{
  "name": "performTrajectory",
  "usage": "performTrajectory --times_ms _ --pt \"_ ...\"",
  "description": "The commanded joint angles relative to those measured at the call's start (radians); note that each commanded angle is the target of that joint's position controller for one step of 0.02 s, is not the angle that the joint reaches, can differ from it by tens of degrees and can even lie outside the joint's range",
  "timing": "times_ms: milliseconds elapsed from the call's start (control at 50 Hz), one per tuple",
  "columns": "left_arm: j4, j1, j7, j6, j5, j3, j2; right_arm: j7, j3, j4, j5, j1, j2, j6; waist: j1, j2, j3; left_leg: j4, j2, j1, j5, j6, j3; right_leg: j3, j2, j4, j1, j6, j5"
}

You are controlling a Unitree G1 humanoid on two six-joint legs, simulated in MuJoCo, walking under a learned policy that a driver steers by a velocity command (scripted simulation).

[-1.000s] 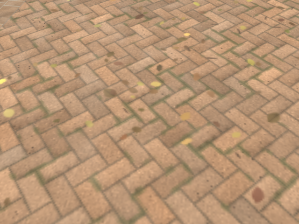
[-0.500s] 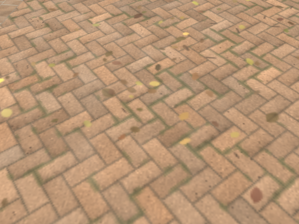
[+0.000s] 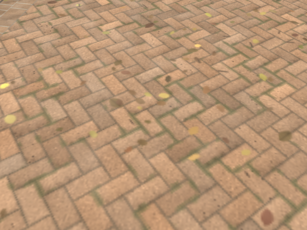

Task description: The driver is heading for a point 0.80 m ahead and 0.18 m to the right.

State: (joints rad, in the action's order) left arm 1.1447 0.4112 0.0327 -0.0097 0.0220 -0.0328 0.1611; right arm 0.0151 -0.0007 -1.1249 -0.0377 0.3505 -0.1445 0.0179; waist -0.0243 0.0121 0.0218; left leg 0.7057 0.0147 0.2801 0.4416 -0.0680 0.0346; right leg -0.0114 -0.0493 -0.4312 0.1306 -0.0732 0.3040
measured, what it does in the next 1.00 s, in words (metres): walks ahead, turning right: right foot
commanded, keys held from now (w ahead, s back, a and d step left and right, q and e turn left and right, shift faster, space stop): w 0.32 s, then w+e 0.68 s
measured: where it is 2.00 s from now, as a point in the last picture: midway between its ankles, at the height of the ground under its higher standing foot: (178, 182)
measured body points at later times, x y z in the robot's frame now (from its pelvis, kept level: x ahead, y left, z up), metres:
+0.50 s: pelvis +0.21 +0.03 -0.01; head +0.25 +0.04 +0.43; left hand +0.40 +0.24 -0.15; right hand +0.07 -0.17 -0.15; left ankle +0.03 +0.11 -0.74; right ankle +0.37 -0.04 -0.71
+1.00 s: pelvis +0.50 +0.00 +0.00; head +0.53 -0.03 +0.45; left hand +0.51 +0.27 -0.13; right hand +0.66 -0.27 -0.10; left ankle +0.71 +0.10 -0.69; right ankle +0.37 -0.02 -0.74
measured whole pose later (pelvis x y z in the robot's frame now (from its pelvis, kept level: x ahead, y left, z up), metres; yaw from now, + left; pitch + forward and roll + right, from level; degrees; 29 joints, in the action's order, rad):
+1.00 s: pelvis +0.50 +0.00 +0.00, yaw -19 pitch +2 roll +1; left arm 0.98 0.47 0.01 -0.06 0.01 -0.06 0.21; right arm -0.02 -0.03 -0.78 -0.03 -0.03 -0.22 0.04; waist -0.11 -0.03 -0.04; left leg 0.69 -0.06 0.66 0.04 0.03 -0.02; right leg -0.16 -0.14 -0.27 -0.01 -0.13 0.30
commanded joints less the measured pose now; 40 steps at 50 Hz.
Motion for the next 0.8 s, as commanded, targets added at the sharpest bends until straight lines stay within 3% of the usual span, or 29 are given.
performTrajectory --times_ms 20,60,80,100,120,140,160,200,240,300,380,440,480,520,540,560,580,600,620,660,680,720,760,800 --pt "-0.025 0.04 -0.003 -0.021 0.0 -0.032 0.14 -0.017 -0.015 0.093 0.009 -0.06 -0.05 0.042 0.012 0.085 -0.2 -0.011 -0.041 0.16 0.008 -0.01 -0.002 -0.37 0.31 0.283 0.093 -0.168 0.329" --pt "-0.048 -0.032 -0.006 -0.027 -0.016 -0.034 0.135 -0.018 -0.02 0.061 0.021 0.051 -0.025 0.052 0.08 0.069 -0.175 -0.202 0.008 -0.104 -0.125 -0.015 0.056 -0.24 0.228 0.207 0.23 -0.124 0.26" --pt "-0.059 -0.049 -0.007 -0.03 -0.014 -0.034 0.124 -0.014 -0.029 0.026 0.025 0.143 -0.032 0.053 0.113 0.038 -0.159 -0.268 0.039 -0.265 -0.144 -0.011 0.062 -0.189 0.182 0.125 0.321 -0.105 0.243" --pt "-0.08 -0.075 -0.012 -0.042 -0.008 -0.022 0.086 -0.005 -0.044 0.004 0.016 0.241 -0.077 0.059 0.151 -0.066 -0.136 -0.359 -0.063 -0.411 -0.064 -0.022 -0.09 -0.1 0.116 -0.059 0.435 -0.073 0.197" --pt "-0.12 -0.088 -0.023 -0.055 -0.014 0.001 0.002 0.002 -0.07 -0.005 0.013 0.362 -0.187 0.061 0.18 -0.305 -0.07 -0.565 -0.322 -0.506 0.247 -0.09 -0.517 0.067 -0.007 -0.4 0.573 -0.024 0.195" --pt "-0.137 -0.107 -0.032 -0.054 0.019 -0.018 0.084 0.003 -0.076 -0.023 0.016 0.363 -0.195 0.045 0.149 -0.247 -0.138 -0.605 -0.403 -0.4 0.347 -0.156 -0.678 0.045 0.018 -0.587 0.643 -0.032 0.24" --pt "-0.142 -0.137 -0.043 -0.057 0.028 -0.02 0.09 -0.001 -0.065 0.016 0.014 0.249 -0.151 0.045 0.093 -0.107 -0.213 -0.601 -0.374 -0.309 0.314 -0.152 -0.607 0.006 0.076 -0.666 0.661 -0.038 0.144" --pt "-0.132 -0.127 -0.059 -0.068 0.013 -0.015 0.054 -0.006 -0.054 0.059 0.018 0.138 -0.124 0.064 0.038 -0.048 -0.203 -0.616 -0.289 -0.25 0.048 -0.117 -0.42 -0.007 0.118 -0.648 0.602 -0.021 -0.016" --pt "-0.127 -0.124 -0.066 -0.059 0.016 -0.022 0.065 -0.002 -0.041 0.049 0.02 0.157 -0.091 0.08 0.025 -0.055 -0.16 -0.601 -0.233 -0.285 -0.212 -0.095 -0.283 0.026 0.117 -0.63 0.579 0.001 -0.081" --pt "-0.159 -0.197 -0.066 -0.043 0.012 -0.024 0.059 0.001 -0.03 0.017 0.022 0.238 -0.082 0.089 0.031 -0.086 -0.137 -0.553 -0.206 -0.331 -0.568 -0.09 -0.173 0.073 0.102 -0.607 0.62 0.019 -0.118" --pt "-0.238 -0.392 -0.067 -0.037 -0.001 -0.005 0.031 0.007 -0.02 0.02 0.017 0.238 -0.083 0.092 0.053 -0.101 -0.173 -0.563 -0.173 -0.276 -0.738 -0.071 -0.057 0.13 0.067 -0.385 0.573 0.019 -0.198" --pt "-0.27 -0.453 -0.066 -0.035 -0.007 0.004 0.034 0.016 -0.02 0.01 0.014 0.251 -0.099 0.099 0.058 -0.12 -0.178 -0.557 -0.191 -0.273 -0.881 -0.057 0.007 0.174 0.027 -0.227 0.445 -0.021 -0.227" --pt "-0.262 -0.396 -0.058 -0.039 -0.007 -0.007 0.066 0.024 -0.025 0.009 0.015 0.233 -0.122 0.106 0.018 -0.124 -0.129 -0.451 -0.211 -0.326 -1.162 -0.039 0.048 0.19 -0.015 -0.194 0.337 -0.066 -0.211" --pt "-0.205 -0.202 -0.05 -0.05 -0.006 -0.03 0.109 0.033 -0.036 0.018 0.014 0.202 -0.157 0.101 -0.068 -0.134 -0.018 -0.194 -0.227 -0.362 -1.325 -0.028 0.074 0.186 -0.062 -0.174 0.159 -0.113 -0.167" --pt "-0.16 -0.07 -0.046 -0.055 -0.002 -0.044 0.126 0.032 -0.043 0.026 0.019 0.177 -0.175 0.095 -0.129 -0.13 0.042 -0.006 -0.221 -0.324 -1.252 -0.024 0.09 0.169 -0.063 -0.099 0.014 -0.138 -0.196" --pt "-0.132 0.047 -0.038 -0.055 0.015 -0.066 0.177 0.025 -0.043 0.047 0.021 0.157 -0.173 0.093 -0.181 -0.091 0.096 0.255 -0.19 -0.159 -0.982 -0.023 0.106 0.018 0.045 -0.058 -0.171 -0.182 -0.096" --pt "-0.136 0.07 -0.038 -0.047 0.029 -0.09 0.272 0.005 -0.029 0.084 0.025 0.233 -0.057 0.093 -0.097 0.137 0.18 0.667 -0.004 0.199 -0.053 0.01 0.099 -0.482 0.348 -0.037 -0.424 -0.338 -0.127" --pt "-0.136 0.037 -0.047 -0.033 -0.009 -0.089 0.255 -0.006 -0.045 0.119 0.028 0.162 -0.117 0.097 -0.1 0.1 0.212 0.815 0.046 0.388 0.031 0.007 -0.068 -0.777 0.388 0.15 -0.447 -0.407 0.052" --pt "-0.163 -0.08 -0.045 -0.034 -0.014 -0.078 0.222 -0.011 -0.048 0.176 0.024 0.032 -0.148 0.108 -0.065 0.038 0.038 0.762 -0.029 0.478 -0.083 -0.008 -0.097 -0.641 0.366 0.2 -0.309 -0.357 0.087" --pt "-0.176 -0.148 -0.042 -0.048 -0.007 -0.057 0.142 -0.011 -0.056 0.198 0.016 -0.028 -0.152 0.113 0.009 -0.095 -0.061 0.617 -0.086 0.369 -0.171 0.003 -0.093 -0.456 0.292 0.23 -0.068 -0.28 -0.176" --pt "-0.174 -0.146 -0.035 -0.056 -0.01 -0.05 0.126 -0.011 -0.055 0.206 0.003 -0.017 -0.136 0.095 0.041 -0.092 -0.063 0.566 -0.099 0.302 -0.162 0.022 -0.097 -0.386 0.251 0.23 0.012 -0.26 -0.279" --pt "-0.169 -0.111 -0.029 -0.075 -0.015 -0.047 0.138 -0.014 -0.053 0.218 -0.008 -0.008 -0.104 0.061 0.067 -0.062 -0.059 0.473 -0.107 0.26 -0.143 0.052 -0.083 -0.306 0.207 0.23 0.067 -0.242 -0.388" --pt "-0.168 -0.069 -0.026 -0.081 -0.019 -0.051 0.169 -0.018 -0.053 0.249 -0.012 -0.067 -0.106 0.04 0.06 -0.027 -0.072 0.387 -0.109 0.289 -0.185 0.077 -0.054 -0.266 0.175 0.24 0.09 -0.229 -0.419" --pt "-0.172 -0.022 -0.026 -0.077 -0.023 -0.051 0.175 -0.022 -0.055 0.299 -0.011 -0.184 -0.119 0.032 0.028 0.005 -0.094 0.282 -0.109 0.346 -0.279 0.099 -0.033 -0.258 0.153 0.252 0.08 -0.196 -0.434"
